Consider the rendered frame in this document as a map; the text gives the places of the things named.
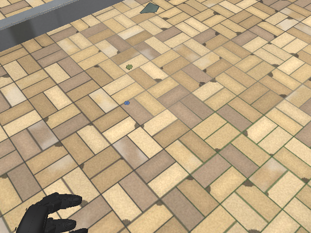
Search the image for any left robot hand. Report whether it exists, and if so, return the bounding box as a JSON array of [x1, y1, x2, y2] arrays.
[[15, 192, 88, 233]]

